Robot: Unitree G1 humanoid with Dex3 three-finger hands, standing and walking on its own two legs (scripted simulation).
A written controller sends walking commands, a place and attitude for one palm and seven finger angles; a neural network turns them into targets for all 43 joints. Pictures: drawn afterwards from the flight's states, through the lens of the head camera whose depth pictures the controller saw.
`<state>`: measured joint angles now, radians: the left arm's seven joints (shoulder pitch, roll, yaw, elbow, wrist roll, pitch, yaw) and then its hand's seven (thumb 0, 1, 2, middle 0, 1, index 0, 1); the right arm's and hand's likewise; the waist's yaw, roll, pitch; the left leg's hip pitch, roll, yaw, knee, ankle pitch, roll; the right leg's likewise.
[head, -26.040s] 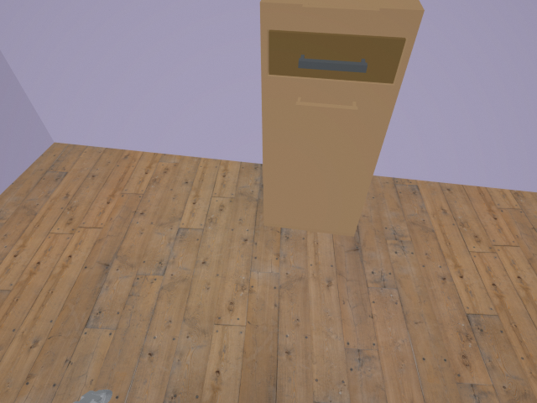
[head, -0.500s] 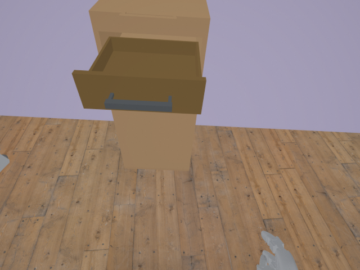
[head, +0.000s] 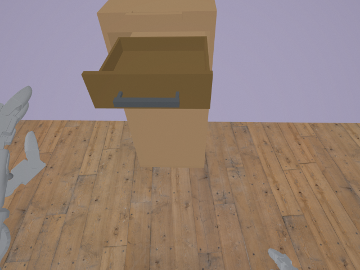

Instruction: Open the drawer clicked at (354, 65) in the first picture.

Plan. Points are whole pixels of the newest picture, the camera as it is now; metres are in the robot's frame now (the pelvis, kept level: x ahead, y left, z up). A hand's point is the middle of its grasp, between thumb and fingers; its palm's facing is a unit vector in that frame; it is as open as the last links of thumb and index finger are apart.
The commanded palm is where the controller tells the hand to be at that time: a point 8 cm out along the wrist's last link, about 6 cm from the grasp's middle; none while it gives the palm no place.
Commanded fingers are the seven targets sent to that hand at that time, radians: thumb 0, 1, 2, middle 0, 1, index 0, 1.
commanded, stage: let the arm hang, fingers relaxed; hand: left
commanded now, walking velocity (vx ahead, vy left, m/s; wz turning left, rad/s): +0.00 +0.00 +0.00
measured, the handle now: (147, 98) +0.57 +0.13 +0.08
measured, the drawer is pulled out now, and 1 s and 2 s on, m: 0.30 0.30 0.30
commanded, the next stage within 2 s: look to check the result in 1.04 s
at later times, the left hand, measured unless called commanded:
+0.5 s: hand out of the picture -0.03 +0.22 -0.15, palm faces +0.02 -0.97 -0.25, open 7.2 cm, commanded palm none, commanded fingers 0.00 0.90 0.90 -0.20 -0.30 -0.20 -0.30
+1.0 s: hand out of the picture +0.03 +0.20 -0.16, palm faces -0.01 -0.98 -0.21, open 7.3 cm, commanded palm none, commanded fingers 0.00 0.90 0.90 -0.20 -0.30 -0.20 -0.30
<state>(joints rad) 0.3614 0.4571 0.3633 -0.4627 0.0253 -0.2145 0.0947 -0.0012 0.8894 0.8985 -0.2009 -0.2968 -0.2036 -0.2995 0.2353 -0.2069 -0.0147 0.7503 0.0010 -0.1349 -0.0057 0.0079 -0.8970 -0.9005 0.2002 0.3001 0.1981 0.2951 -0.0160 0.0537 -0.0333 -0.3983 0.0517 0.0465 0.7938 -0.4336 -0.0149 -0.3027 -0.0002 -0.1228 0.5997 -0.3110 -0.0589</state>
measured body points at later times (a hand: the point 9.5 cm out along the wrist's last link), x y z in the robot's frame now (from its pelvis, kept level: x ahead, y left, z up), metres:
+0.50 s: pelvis +0.00 +0.02 +0.01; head +0.02 +0.02 +0.46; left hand -0.03 +0.27 -0.14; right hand +0.01 -0.21 -0.14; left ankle +0.02 +0.14 -0.73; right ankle +0.00 -0.08 -0.73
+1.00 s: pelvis +0.00 +0.03 +0.02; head +0.02 +0.02 +0.47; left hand +0.03 +0.26 -0.14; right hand -0.02 -0.18 -0.15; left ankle +0.02 +0.14 -0.73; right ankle +0.00 -0.08 -0.73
